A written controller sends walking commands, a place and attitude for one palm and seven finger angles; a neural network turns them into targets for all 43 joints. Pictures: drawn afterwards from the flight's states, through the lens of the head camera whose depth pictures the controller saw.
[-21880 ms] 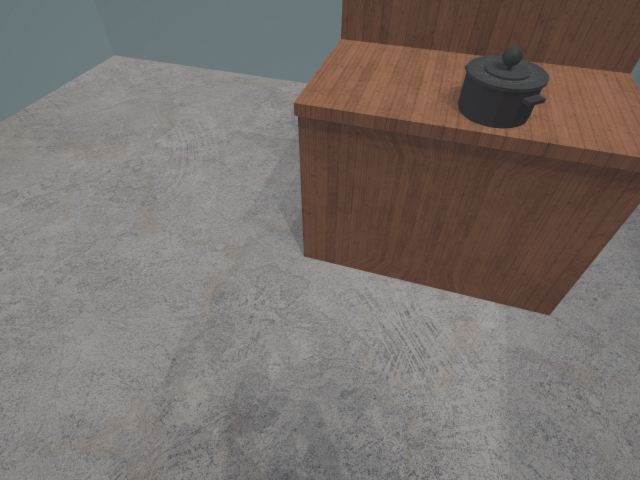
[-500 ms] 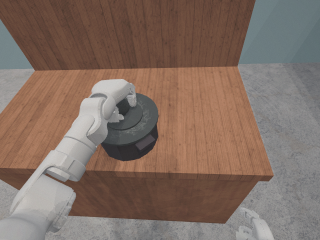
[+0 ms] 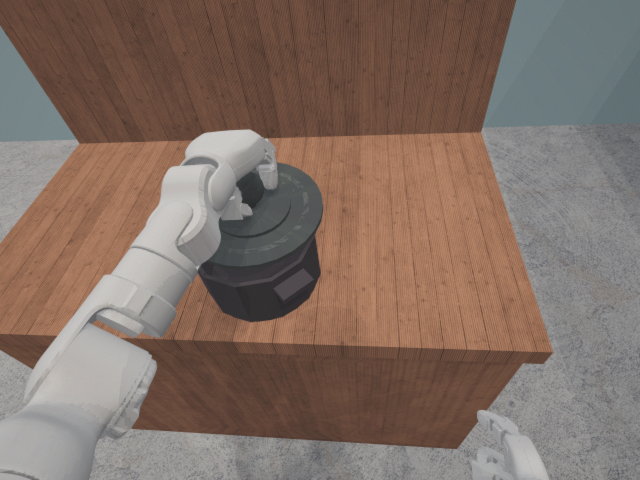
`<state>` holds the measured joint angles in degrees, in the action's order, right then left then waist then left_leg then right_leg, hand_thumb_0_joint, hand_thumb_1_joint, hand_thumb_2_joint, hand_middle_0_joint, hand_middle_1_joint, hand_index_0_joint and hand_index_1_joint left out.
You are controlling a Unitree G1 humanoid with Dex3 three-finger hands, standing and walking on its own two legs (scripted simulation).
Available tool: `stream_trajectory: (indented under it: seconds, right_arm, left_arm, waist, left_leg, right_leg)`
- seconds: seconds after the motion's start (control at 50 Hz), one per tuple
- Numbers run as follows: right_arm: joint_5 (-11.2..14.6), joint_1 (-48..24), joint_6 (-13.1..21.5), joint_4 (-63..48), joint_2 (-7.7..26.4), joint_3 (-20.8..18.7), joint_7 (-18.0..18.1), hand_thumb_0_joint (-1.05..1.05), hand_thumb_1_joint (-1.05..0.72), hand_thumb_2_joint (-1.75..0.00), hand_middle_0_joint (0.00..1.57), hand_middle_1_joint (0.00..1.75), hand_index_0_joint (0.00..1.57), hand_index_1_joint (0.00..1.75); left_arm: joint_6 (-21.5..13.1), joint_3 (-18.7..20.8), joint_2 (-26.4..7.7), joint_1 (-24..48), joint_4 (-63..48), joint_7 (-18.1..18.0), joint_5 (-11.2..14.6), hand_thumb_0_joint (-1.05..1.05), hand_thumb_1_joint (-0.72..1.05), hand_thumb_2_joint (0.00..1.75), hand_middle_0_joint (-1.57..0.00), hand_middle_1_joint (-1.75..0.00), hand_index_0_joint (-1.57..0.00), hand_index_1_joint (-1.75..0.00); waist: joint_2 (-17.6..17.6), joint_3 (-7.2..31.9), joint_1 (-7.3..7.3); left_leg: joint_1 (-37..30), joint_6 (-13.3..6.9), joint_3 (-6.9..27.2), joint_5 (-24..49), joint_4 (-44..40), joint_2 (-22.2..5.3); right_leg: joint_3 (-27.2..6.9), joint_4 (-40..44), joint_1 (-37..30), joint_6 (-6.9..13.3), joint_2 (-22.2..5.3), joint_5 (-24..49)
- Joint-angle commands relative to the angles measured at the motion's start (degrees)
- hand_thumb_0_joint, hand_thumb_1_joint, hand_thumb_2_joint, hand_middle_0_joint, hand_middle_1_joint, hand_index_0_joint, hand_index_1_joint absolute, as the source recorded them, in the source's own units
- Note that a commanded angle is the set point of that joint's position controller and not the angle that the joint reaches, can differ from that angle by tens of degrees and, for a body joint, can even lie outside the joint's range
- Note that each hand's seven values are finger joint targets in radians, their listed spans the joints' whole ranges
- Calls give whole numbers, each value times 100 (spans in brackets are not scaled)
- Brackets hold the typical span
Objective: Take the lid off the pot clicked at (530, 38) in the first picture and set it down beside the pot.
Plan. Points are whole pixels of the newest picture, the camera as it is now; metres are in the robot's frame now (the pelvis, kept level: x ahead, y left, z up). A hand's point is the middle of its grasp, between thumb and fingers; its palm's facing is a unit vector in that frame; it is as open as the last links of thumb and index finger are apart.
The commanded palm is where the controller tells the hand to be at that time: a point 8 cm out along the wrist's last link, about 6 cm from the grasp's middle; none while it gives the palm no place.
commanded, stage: lift the lid straight up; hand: left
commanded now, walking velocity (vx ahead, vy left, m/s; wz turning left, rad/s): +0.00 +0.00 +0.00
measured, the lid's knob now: (246, 188) +0.46 +0.11 +0.13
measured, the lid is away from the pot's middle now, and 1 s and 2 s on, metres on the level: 0.01 0.02 0.08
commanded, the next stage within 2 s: move the lid sideways beside the pot in 1.34 s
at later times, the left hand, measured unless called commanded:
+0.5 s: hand (218, 170) +0.43 +0.12 +0.18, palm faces -0.22 -0.02 -0.98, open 7.5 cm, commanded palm +0.41 +0.12 +0.27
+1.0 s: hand (215, 136) +0.44 +0.12 +0.22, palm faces -0.17 -0.01 -0.98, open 7.5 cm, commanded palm +0.42 +0.13 +0.31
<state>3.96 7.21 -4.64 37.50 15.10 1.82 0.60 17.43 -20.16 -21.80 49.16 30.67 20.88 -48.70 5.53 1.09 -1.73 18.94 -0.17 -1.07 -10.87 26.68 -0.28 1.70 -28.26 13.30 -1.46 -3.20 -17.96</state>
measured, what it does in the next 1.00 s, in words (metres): stands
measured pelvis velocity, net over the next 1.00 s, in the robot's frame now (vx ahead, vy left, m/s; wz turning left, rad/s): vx -0.01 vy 0.01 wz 0.00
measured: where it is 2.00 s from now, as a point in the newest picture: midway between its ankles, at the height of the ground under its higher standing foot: outside the picture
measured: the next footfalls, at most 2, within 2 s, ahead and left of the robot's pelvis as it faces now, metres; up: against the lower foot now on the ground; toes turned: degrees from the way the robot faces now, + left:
none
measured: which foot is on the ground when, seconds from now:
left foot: down 0.00-1.00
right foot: down 0.00-1.00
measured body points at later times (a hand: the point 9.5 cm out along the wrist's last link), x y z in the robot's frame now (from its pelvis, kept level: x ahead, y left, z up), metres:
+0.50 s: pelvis -0.01 +0.00 +0.00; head +0.01 -0.04 +0.45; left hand +0.44 +0.12 +0.24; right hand +0.18 -0.23 -0.11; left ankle +0.03 +0.12 -0.74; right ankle -0.04 -0.13 -0.74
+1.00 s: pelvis -0.01 +0.01 +0.00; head +0.00 -0.03 +0.45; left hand +0.45 +0.12 +0.28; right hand +0.15 -0.23 -0.12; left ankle +0.03 +0.12 -0.74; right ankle -0.04 -0.13 -0.74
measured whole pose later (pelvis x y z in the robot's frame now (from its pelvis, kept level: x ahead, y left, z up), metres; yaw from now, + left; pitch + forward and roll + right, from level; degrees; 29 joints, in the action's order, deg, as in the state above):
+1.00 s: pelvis -0.01 +0.01 +0.00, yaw +0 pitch +2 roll +0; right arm 3.5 8.9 -1.1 38.0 15.3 2.2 1.2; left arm 17.2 -19.1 -24.0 62.4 35.6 26.7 -49.7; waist 5.1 0.7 -1.7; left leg 18.0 -0.8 -1.0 -9.0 24.8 0.4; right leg 1.7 -26.9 12.5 -2.0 -3.8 -16.4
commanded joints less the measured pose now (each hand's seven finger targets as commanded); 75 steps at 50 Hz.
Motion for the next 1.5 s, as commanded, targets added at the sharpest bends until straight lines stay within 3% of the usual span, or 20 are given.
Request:
stream_trajectory:
  seconds: [0.0,0.04,0.18,0.34,0.4,0.5,0.6,0.64,0.7,0.8,0.86,0.88,0.96,1.08,1.12,1.18,1.3,1.34,1.4,1.48]
  right_arm:
    - [-5,-593,298,-888,567,-234,14,0,-90,-90,20,30,20,30]
    - [-17,-591,305,-868,585,-204,30,0,-90,-90,20,30,20,30]
    - [3,-729,332,-974,530,-212,-27,0,-90,-90,20,30,20,30]
    - [-8,-742,412,-958,562,-197,8,0,-90,-90,20,30,20,30]
    - [-3,-691,395,-905,600,-201,21,0,-90,-90,20,30,20,30]
    - [13,-706,441,-905,546,-216,-21,0,-90,-90,20,30,20,30]
    - [-47,-595,492,-797,637,-175,53,0,-90,-90,20,30,20,30]
    - [-52,-647,549,-822,548,-133,75,0,-90,-90,20,30,20,30]
    - [-21,-612,556,-819,541,-189,29,0,-90,-90,20,30,20,30]
    - [-56,-574,536,-817,628,-177,54,0,-90,-90,20,30,20,30]
    - [-19,-617,564,-842,561,-122,86,0,-90,-90,20,30,20,30]
    - [-15,-595,591,-847,542,-138,85,0,-90,-90,20,30,20,30]
    - [-50,-532,709,-861,564,-169,86,0,-90,-90,20,30,20,30]
    - [-19,-545,743,-819,589,-174,65,0,-90,-90,20,30,20,30]
    - [-26,-545,723,-842,593,-181,48,0,-90,-90,20,30,20,30]
    - [-25,-546,645,-807,620,-148,52,0,-90,-90,20,30,20,30]
    - [-13,-642,598,-931,611,-191,23,0,-90,-90,20,30,20,30]
    - [-36,-703,680,-1020,560,-192,22,0,-90,-90,20,30,20,30]
    - [-15,-645,670,-954,592,-211,2,0,-90,-90,20,30,20,30]
    - [-21,-649,578,-813,624,-111,61,0,-90,-90,20,30,20,30]
  left_arm:
    - [-15,930,-1344,3430,-1287,-264,-201,0,66,96,-90,-102,-89,-102]
    - [-1,1208,-1694,3509,-1255,-248,-233,0,66,96,-90,-102,-89,-102]
    - [59,846,-1300,3540,-1461,-105,-259,0,66,96,-90,-102,-89,-102]
    - [50,1097,-1707,3989,-1534,31,-256,0,66,96,-90,-102,-89,-102]
    - [60,1082,-1673,4039,-1448,78,-179,0,66,96,-90,-102,-89,-102]
    - [62,570,-1077,4269,-1406,123,-141,0,66,96,-90,-102,-89,-102]
    - [26,1282,-1927,4563,-1033,95,-160,0,66,96,-90,-102,-89,-102]
    - [9,1191,-1858,4773,-941,101,-283,0,66,96,-90,-102,-89,-102]
    - [-4,680,-1189,4731,-917,110,-217,0,66,96,-90,-102,-89,-102]
    - [12,1140,-1707,4606,-621,153,-241,0,66,96,-90,-102,-89,-102]
    - [5,872,-1496,4948,-544,188,-324,0,66,96,-90,-102,-89,-102]
    - [3,775,-1401,5132,-688,194,-317,0,66,96,-90,-102,-89,-102]
    - [-76,1118,-1839,5332,-977,188,-332,0,66,96,-90,-102,-89,-102]
    - [-18,1009,-1681,5308,-798,256,-295,0,66,96,-90,-102,-89,-102]
    - [-34,1080,-1754,5206,-850,265,-280,0,66,96,-90,-102,-89,-102]
    - [83,1024,-1644,4834,-299,335,-348,0,66,96,-90,-102,-89,-102]
    - [30,791,-1418,5142,-1020,365,-256,0,66,96,-90,-102,-89,-102]
    - [-19,1094,-1849,5458,-1451,346,-342,0,66,96,-90,-102,-89,-102]
    - [20,1016,-1701,5257,-1412,368,-196,0,66,96,-90,-102,-89,-102]
    - [144,1372,-2126,5080,-577,354,-370,0,66,96,-90,-102,-89,-102]
  waist:
    - [-900,2488,17]
    - [-844,2494,90]
    - [-647,2521,67]
    - [-638,2588,81]
    - [-748,2501,45]
    - [-604,2425,-48]
    - [-798,2579,57]
    - [-774,2603,84]
    - [-749,2420,-16]
    - [-782,2453,72]
    - [-828,2299,28]
    - [-766,2354,3]
    - [-608,2821,65]
    - [-728,2449,58]
    - [-768,2618,83]
    - [-946,2242,95]
    - [-665,2603,39]
    - [-588,3022,111]
    - [-633,2948,56]
    - [-1010,2256,148]
  left_leg:
    - [-1751,-415,117,1659,61,246]
    - [-1705,-413,107,1573,22,246]
    - [-1871,-398,126,1845,60,256]
    - [-1906,-399,164,1706,16,262]
    - [-1842,-394,155,1618,-28,264]
    - [-2011,-370,227,1617,-19,249]
    - [-1842,-388,239,1304,-115,277]
    - [-1828,-374,219,1352,-147,270]
    - [-1916,-362,236,1458,-112,241]
    - [-1753,-376,182,1262,-176,257]
    - [-1705,-365,163,1151,-241,249]
    - [-1805,-368,181,1137,-229,240]
    - [-2043,-384,242,1471,-182,251]
    - [-1921,-373,216,1442,-209,231]
    - [-1953,-381,194,1576,-193,242]
    - [-1680,-372,148,1363,-215,243]
    - [-1999,-395,166,1647,-125,243]
    - [-2181,-405,226,1863,-87,248]
    - [-2201,-408,238,2147,-38,241]
    - [-1675,-370,151,1467,-233,231]
  right_leg:
    - [167,232,-206,295,332,2721]
    - [150,229,-298,291,326,2713]
    - [167,206,-210,308,334,2816]
    - [168,224,-257,315,336,2679]
    - [177,284,-273,309,311,2629]
    - [242,301,28,348,351,2332]
    - [194,321,-227,336,313,2237]
    - [189,302,-246,328,317,2291]
    - [243,329,19,359,320,2173]
    - [184,372,-181,339,278,2148]
    - [203,388,-43,319,308,1989]
    - [212,403,11,319,321,1929]
    - [162,347,-251,337,319,2232]
    - [205,383,-69,336,322,2188]
    - [177,366,-216,329,317,2300]
    - [203,413,-84,320,297,2198]
    - [180,383,-175,345,276,2366]
    - [137,317,-392,350,302,2538]
    - [154,305,-388,344,285,2774]
    - [196,394,-202,321,286,2347]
